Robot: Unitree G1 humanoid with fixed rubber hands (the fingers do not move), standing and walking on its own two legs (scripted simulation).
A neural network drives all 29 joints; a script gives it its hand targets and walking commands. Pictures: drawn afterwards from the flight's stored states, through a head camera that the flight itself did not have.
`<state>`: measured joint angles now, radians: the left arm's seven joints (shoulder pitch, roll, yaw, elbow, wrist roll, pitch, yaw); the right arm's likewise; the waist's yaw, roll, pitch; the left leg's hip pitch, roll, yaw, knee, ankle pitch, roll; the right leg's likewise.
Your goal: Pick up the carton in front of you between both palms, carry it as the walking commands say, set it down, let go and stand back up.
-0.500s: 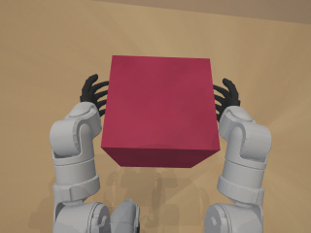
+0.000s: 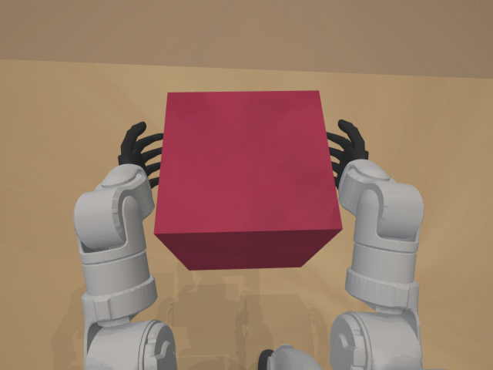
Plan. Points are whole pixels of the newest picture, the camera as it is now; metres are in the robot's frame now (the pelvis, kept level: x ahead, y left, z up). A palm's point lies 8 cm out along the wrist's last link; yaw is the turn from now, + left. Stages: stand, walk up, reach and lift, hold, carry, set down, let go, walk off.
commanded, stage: carry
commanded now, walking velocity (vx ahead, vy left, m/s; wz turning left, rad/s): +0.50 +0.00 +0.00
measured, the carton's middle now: (244, 193) +0.37 -0.01 +0.09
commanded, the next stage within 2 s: none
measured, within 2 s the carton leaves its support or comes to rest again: neither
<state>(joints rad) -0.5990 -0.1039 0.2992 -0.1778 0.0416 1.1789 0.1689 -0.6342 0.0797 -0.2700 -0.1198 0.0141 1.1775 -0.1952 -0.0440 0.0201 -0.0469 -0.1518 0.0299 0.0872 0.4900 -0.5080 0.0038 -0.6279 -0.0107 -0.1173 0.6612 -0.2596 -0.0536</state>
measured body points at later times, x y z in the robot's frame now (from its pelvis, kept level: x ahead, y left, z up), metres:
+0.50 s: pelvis +0.30 +0.03 +0.02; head +0.32 +0.03 +0.47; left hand +0.67 +0.17 +0.17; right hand +0.66 -0.13 +0.17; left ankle +0.39 +0.11 -0.69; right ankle +0.16 -0.09 -0.64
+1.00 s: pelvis +0.58 -0.01 +0.07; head +0.61 -0.01 +0.51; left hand +0.93 +0.17 +0.18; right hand +0.96 -0.13 +0.18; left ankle +0.52 +0.10 -0.56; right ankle +0.63 -0.08 -0.66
